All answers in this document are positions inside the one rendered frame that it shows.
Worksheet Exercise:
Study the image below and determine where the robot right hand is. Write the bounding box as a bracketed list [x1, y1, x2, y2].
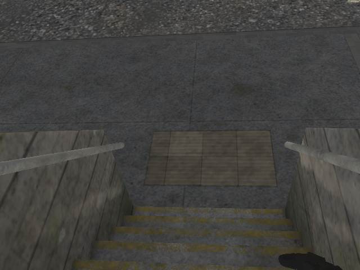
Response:
[278, 252, 342, 270]

